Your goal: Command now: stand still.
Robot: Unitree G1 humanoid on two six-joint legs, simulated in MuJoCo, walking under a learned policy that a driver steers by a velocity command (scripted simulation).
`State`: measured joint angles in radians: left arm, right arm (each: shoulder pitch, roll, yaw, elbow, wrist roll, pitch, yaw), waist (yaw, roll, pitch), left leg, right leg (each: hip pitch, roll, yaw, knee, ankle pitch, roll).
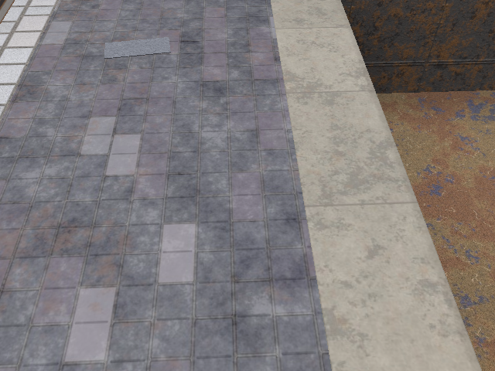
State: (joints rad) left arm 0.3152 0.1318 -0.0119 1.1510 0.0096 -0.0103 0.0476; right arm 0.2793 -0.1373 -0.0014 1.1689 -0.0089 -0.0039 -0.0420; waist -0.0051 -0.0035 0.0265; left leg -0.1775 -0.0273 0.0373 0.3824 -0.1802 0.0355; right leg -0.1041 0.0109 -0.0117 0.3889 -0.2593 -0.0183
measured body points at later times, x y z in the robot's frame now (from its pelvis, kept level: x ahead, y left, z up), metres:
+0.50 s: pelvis +0.01 +0.00 +0.00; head +0.01 +0.00 +0.45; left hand -0.03 +0.20 -0.16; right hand -0.02 -0.21 -0.16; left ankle +0.02 +0.10 -0.74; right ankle -0.03 -0.11 -0.74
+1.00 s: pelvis +0.05 +0.01 +0.00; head +0.07 +0.02 +0.44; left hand +0.03 +0.22 -0.17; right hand +0.04 -0.20 -0.16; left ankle +0.02 +0.10 -0.74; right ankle -0.03 -0.11 -0.74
